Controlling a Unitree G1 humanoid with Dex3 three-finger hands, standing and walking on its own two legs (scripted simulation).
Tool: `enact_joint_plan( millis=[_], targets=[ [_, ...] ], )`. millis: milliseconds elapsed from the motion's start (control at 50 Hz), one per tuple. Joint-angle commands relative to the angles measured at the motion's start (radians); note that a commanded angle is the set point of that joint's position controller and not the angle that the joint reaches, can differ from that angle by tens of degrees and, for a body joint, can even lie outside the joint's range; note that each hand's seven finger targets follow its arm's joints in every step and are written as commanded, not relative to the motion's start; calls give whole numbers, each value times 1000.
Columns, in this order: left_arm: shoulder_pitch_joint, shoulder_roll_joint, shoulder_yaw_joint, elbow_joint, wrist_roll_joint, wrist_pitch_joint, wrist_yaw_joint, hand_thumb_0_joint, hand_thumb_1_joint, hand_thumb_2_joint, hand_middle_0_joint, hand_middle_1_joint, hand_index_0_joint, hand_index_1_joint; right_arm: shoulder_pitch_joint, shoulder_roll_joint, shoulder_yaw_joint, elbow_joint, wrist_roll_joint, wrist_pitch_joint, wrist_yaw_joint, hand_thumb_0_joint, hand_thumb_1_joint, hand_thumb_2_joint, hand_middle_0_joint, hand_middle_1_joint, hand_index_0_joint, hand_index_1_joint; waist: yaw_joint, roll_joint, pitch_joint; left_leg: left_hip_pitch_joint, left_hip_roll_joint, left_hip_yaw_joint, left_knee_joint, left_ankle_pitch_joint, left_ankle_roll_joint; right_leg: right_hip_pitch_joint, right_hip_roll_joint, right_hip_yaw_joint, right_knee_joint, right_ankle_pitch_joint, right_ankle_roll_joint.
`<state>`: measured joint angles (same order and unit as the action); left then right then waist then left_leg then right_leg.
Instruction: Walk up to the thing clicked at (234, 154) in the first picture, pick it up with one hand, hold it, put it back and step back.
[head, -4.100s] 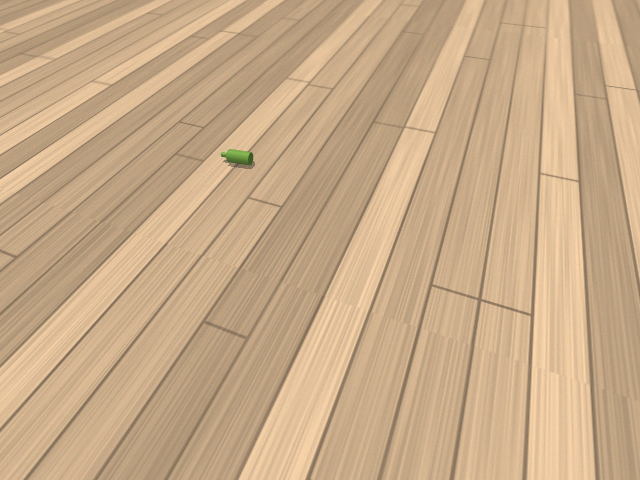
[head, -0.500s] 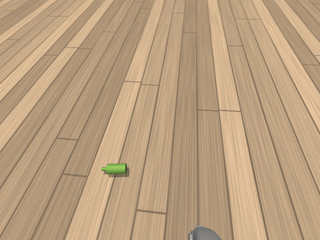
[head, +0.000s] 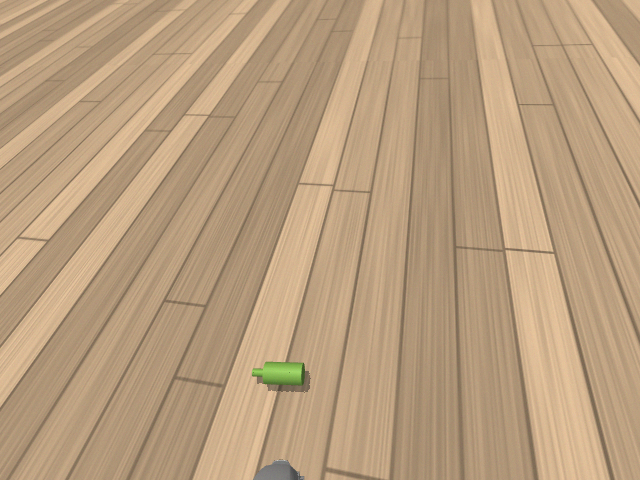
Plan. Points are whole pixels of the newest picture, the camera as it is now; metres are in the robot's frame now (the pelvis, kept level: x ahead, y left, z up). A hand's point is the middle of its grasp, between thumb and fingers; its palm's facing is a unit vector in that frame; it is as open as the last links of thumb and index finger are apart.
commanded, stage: walk up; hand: left
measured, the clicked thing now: (277, 373) +0.57 +0.25 -0.73
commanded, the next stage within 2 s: stand in 2.00 s
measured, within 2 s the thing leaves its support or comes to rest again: neither
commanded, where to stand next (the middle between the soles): +0.16 +0.03 m, yaw -4 degrees
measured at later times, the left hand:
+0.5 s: hand out of the picture +0.14 +0.35 -0.16, palm faces -0.09 -0.91 -0.40, open 7.4 cm
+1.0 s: hand (145, 478) +0.17 +0.30 -0.14, palm faces -0.12 -0.95 -0.30, open 7.4 cm
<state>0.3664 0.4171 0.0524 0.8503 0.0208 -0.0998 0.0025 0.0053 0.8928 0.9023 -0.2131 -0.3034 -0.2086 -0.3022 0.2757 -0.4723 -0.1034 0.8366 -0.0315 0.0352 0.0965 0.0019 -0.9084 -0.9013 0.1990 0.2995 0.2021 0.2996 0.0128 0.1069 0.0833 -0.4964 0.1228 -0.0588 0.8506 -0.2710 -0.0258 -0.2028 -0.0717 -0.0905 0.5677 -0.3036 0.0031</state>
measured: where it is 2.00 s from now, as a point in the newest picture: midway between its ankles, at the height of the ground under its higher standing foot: outside the picture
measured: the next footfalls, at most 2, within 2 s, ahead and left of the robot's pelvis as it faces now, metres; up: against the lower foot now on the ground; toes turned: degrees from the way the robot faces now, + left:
left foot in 0.08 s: +0.14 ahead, +0.19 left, +0.00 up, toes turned +3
right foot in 0.48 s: +0.13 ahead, -0.04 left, +0.00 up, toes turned -6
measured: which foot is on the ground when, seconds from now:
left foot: up 0.00-0.06, down 0.08-1.00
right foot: down 0.00-0.10, up 0.12-0.46, down 0.48-1.00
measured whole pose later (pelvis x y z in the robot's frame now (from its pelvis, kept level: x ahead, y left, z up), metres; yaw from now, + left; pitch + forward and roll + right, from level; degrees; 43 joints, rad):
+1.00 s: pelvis +0.06 +0.06 +0.01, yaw -5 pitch -3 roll +0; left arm 0.11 0.34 0.00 1.08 0.00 0.00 -0.04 0.01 0.90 0.90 -0.21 -0.30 -0.20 -0.30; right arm 0.13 -0.39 0.00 1.10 -0.01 -0.04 0.01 0.00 -0.91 -0.90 0.20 0.30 0.20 0.30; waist -0.01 -0.01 0.06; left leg -0.19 0.05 0.13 0.43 -0.19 0.00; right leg -0.21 0.01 -0.02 0.44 -0.19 -0.03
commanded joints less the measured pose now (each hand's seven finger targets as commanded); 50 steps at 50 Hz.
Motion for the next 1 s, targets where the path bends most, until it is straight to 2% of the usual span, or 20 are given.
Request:
enact_joint_plan(
  millis=[0, 40, 60, 80, 100, 120, 140, 160, 200, 280, 360, 400, 440, 480, 500, 520, 580, 600, 760, 980],
  targets=[
    [-59, 313, 83, -72, 1, -9, 18, 0, 900, 900, -200, -300, -200, -300, -14, -126, -37, -58, 5, -48, -18, 0, -900, -900, 200, 300, 200, 300, -9, -301, -13, 154, -17, 93, -152, 0, 20, -135, -177, 151, -161, 8, -190],
    [-91, 282, 64, -79, -6, 10, 16, 0, 900, 900, -200, -300, -200, -300, 90, -131, -41, -13, 4, -62, -40, 0, -900, -900, 200, 300, 200, 300, -83, -213, -82, 356, -66, 135, -274, 37, 36, -201, -161, 114, 37, 147, -156],
    [-52, 213, 42, -79, 0, 20, 16, 0, 900, 900, -200, -300, -200, -300, 185, -169, -54, 23, 4, -71, -53, 0, -900, -900, 200, 300, 200, 300, -114, -28, -132, 455, -76, 78, -324, -20, 50, -240, -106, 80, 287, 115, -116],
    [20, 116, 9, -81, -10, 27, 13, 0, 900, 900, -200, -300, -200, -300, 200, -254, -71, 17, -6, -77, -67, 0, -900, -900, 200, 300, 200, 300, -101, 236, -109, 456, 106, -197, -463, -147, 96, -374, 17, 29, 512, -125, -58],
    [23, 154, 15, -74, -21, 38, 28, 0, 900, 900, -200, -300, -200, -300, 133, -312, -71, -22, 9, -79, -70, 0, -900, -900, 200, 300, 200, 300, -73, 239, -73, 379, 271, -501, -595, -144, 172, -469, 103, 79, 568, -263, -41],
    [6, 235, 35, -46, -14, 43, 42, 0, 900, 900, -200, -300, -200, -300, 77, -336, -76, -25, 26, -73, -66, 0, -900, -900, 200, 300, 200, 300, -63, 206, -44, 308, 322, -554, -599, -256, 278, -443, 43, 145, 627, -268, -54],
    [-28, 265, 36, -39, -15, 44, 43, 0, 900, 900, -200, -300, -200, -300, 38, -293, -65, -40, 24, -68, -72, 0, -900, -900, 200, 300, 200, 300, -55, 145, 0, 234, 277, -440, -578, -184, 283, -431, 22, 161, 660, -242, -51],
    [4, 261, 40, -17, -28, 40, 42, 0, 900, 900, -200, -300, -200, -300, -2, -233, -43, -63, 20, -66, -78, 0, -900, -900, 200, 300, 200, 300, -26, 117, 5, 233, 199, -279, -535, -39, 248, -394, 18, 169, 621, -203, -47],
    [43, 223, 37, 24, -36, 40, 29, 0, 900, 900, -200, -300, -200, -300, -18, -182, -17, -54, 22, -83, -88, 0, -900, -900, 200, 300, 200, 300, -1, 114, -23, 240, 120, -104, -445, 274, 200, -329, 6, 151, 529, -130, -42],
    [-2, 167, 26, 38, -26, 59, 20, 0, 900, 900, -200, -300, -200, -300, -13, -174, -3, -46, 25, -93, -101, 0, -900, -900, 200, 300, 200, 300, -13, 75, -87, 304, 140, -65, -393, 439, 223, -260, 15, 118, 352, -90, -16],
    [-68, 150, 27, 33, -17, 72, 21, 0, 900, 900, -200, -300, -200, -300, -18, -181, 3, -43, 32, -93, -114, 0, -900, -900, 200, 300, 200, 300, -15, 50, -114, 272, 191, -63, -316, 688, 234, -152, 28, 74, 243, -65, -33],
    [-75, 144, 28, 41, -14, 79, 18, 0, 900, 900, -200, -300, -200, -300, -38, -183, 4, -47, 36, -87, -120, 0, -900, -900, 200, 300, 200, 300, -9, 21, -135, 253, 185, -61, -283, 631, 223, -93, 44, 58, 162, -25, -49],
    [-61, 162, 36, 53, -5, 72, 17, 0, 900, 900, -200, -300, -200, -300, -73, -163, 16, -44, 46, -81, -120, 0, -900, -900, 200, 300, 200, 300, 23, -40, -158, 205, 149, -46, -221, 438, 162, 11, 31, 102, -21, 141, -74],
    [-133, 241, 53, 28, 4, 59, 12, 0, 900, 900, -200, -300, -200, -300, -38, -105, 37, -33, 55, -83, -122, 0, -900, -900, 200, 300, 200, 300, -19, -228, -183, 124, 12, 54, -124, 158, 70, 62, -147, 370, -66, 367, -160],
    [-208, 245, 45, 26, -13, 67, 7, 0, 900, 900, -200, -300, -200, -300, -52, -104, 35, -7, 54, -76, -127, 0, -900, -900, 200, 300, 200, 300, -29, -239, -157, 221, -71, 94, -118, -73, 54, -74, -215, 384, -72, 361, -244],
    [-247, 234, 35, 18, -11, 71, 2, 0, 900, 900, -200, -300, -200, -300, -39, -107, 30, 23, 48, -74, -131, 0, -900, -900, 200, 300, 200, 300, -44, -258, -125, 298, -70, 86, -167, -134, 58, -174, -208, 375, -76, 308, -230],
    [-240, 174, 13, 39, -12, 79, -5, 0, 900, 900, -200, -300, -200, -300, -96, -156, 26, 56, 34, -90, -117, 0, -900, -900, 200, 300, 200, 300, -34, -204, -95, 303, 33, -9, -346, -31, 93, -190, -60, 226, -50, 139, -87],
    [-223, 169, 14, 55, -11, 82, -7, 0, 900, 900, -200, -300, -200, -300, -120, -157, 31, 61, 34, -92, -113, 0, -900, -900, 200, 300, 200, 300, -14, -190, -104, 265, 69, -46, -377, -77, 112, -140, -35, 212, -43, 79, -78],
    [-276, 155, 5, 111, -14, 84, -20, 0, 900, 900, -200, -300, -200, -300, -194, -126, 58, 143, 19, -98, -102, 0, -900, -900, 200, 300, 200, 300, -4, -91, -41, 218, 42, -7, -512, -162, 71, -79, -39, 243, -175, -48, -78],
    [-319, 151, 1, 176, -13, 79, -21, 0, 900, 900, -200, -300, -200, -300, -198, -112, 66, 213, 21, -100, -104, 0, -900, -900, 200, 300, 200, 300, -16, -115, -101, 352, 26, 56, -528, 8, 51, -24, -53, 247, -282, 57, -54]
  ],
)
